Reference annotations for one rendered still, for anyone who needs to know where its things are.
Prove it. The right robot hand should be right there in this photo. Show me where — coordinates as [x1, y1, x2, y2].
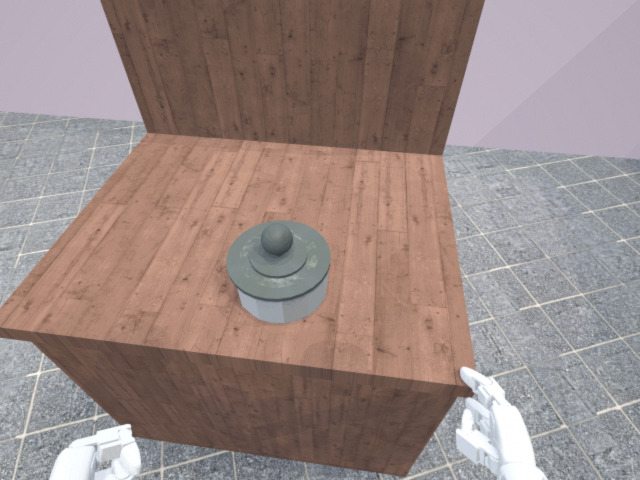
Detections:
[456, 367, 536, 475]

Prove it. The pot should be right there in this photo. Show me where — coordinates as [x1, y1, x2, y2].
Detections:
[237, 273, 328, 324]

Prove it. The lid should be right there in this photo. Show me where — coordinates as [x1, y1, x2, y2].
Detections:
[226, 220, 331, 302]

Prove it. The knob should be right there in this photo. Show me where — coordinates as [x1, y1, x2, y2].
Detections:
[261, 223, 293, 255]

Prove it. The table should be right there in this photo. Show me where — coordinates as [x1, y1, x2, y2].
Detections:
[0, 0, 485, 477]

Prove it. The left robot hand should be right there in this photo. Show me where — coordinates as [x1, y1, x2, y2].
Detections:
[49, 424, 141, 480]

